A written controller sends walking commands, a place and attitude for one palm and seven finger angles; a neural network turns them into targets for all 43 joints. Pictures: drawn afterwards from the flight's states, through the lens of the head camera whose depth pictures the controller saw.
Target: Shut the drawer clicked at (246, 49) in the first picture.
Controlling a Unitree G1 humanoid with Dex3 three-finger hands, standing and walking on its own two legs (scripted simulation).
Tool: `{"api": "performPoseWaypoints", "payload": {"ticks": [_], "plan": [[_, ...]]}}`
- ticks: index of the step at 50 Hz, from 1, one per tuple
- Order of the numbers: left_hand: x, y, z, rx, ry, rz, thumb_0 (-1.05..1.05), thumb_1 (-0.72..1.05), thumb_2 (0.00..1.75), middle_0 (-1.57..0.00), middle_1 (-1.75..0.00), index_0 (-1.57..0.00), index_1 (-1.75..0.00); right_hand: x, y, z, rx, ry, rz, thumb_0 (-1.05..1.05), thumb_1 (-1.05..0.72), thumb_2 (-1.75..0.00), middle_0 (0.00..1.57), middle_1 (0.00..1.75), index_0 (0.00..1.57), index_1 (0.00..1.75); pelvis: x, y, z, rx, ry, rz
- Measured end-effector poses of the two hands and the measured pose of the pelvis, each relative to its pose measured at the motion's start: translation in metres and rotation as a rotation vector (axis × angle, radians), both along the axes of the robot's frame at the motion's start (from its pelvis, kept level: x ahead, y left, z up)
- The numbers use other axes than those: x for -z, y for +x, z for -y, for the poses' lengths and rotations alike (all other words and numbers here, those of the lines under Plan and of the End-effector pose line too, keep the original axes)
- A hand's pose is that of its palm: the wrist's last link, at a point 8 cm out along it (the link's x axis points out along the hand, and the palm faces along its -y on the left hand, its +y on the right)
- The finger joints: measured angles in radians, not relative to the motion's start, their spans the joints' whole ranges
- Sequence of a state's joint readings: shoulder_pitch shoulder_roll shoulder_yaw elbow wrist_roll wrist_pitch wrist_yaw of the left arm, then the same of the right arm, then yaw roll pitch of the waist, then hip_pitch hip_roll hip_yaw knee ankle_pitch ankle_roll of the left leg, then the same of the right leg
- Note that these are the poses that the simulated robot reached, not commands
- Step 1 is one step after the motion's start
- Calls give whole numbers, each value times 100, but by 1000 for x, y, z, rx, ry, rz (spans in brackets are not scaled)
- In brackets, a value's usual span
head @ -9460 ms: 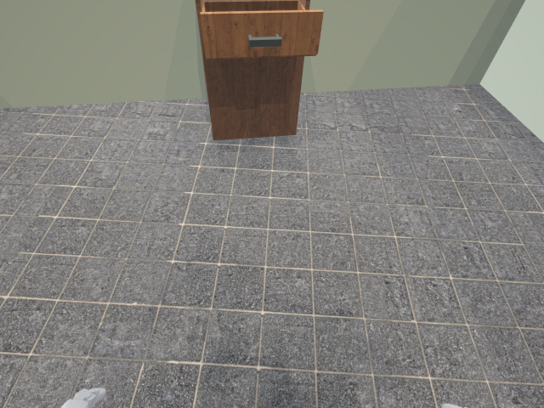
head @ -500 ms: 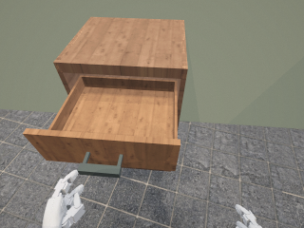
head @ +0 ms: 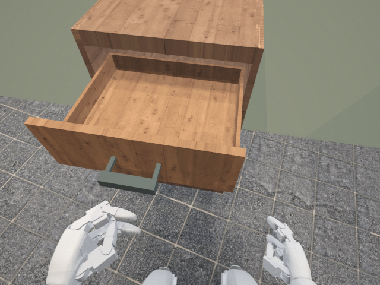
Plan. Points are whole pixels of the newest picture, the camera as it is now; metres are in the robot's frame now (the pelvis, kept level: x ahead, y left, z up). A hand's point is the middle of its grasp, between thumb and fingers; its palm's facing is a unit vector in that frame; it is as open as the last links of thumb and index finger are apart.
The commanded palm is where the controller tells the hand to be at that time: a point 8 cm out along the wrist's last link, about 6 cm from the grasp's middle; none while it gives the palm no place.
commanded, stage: raise the hand and make a fist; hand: left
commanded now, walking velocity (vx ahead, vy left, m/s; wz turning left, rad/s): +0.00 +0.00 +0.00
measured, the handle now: (131, 173) +0.34 +0.16 +0.03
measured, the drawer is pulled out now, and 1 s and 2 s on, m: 0.29 0.29 0.29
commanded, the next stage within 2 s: bring the fist close to the handle in 1.18 s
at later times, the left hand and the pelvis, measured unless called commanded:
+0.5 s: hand (106, 257) +0.16 +0.14 +0.10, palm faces -0.07 -1.00 -0.04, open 3.1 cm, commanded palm +0.11 +0.19 +0.11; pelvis +0.01 +0.00 +0.01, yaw +0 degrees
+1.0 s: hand (107, 257) +0.16 +0.13 +0.13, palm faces -0.08 -1.00 -0.03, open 3.3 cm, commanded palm +0.10 +0.18 +0.13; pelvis +0.02 +0.01 +0.02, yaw +0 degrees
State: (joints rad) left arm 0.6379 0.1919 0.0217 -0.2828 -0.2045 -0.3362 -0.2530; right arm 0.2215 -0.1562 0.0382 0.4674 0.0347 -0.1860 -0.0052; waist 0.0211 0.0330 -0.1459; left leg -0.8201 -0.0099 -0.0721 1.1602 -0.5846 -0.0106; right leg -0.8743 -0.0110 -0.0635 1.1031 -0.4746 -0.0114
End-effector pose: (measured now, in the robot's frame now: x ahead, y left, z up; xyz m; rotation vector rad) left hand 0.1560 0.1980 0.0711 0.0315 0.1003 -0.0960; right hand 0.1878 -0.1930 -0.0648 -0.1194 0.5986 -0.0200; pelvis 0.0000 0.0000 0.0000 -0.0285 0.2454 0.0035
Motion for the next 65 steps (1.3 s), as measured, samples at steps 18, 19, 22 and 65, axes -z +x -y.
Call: {"api": "performPoseWaypoints", "payload": {"ticks": [18, 19, 22, 65], "plan": [[-27, -12, 3, -18, 5, 16, 2, 90, 90, -111, -129, -110, -128, -32, 5, 46, 120, -100, 74, 2, -91, -90, 20, 29, 20, 30, -9, 11, -4, 10, 6, 22], [-28, -12, 4, -18, 5, 17, 2, 90, 90, -113, -131, -112, -131, -35, 9, 44, 114, -96, 87, 2, -91, -90, 19, 29, 20, 30, -10, 11, -4, 10, 6, 24], [-32, -14, 4, -23, 6, 22, 2, 90, 90, -119, -137, -118, -137, -42, 20, 34, 90, -78, 119, 2, -91, -90, 20, 29, 20, 30, -11, 13, -4, 7, 4, 30], [-61, -25, 13, -36, 23, 38, 2, 90, 90, -140, -160, -139, -160, -45, 17, 19, 67, -24, 134, 2, -91, -90, 20, 29, 20, 30, -18, 17, -5, 6, 4, 73]]}}
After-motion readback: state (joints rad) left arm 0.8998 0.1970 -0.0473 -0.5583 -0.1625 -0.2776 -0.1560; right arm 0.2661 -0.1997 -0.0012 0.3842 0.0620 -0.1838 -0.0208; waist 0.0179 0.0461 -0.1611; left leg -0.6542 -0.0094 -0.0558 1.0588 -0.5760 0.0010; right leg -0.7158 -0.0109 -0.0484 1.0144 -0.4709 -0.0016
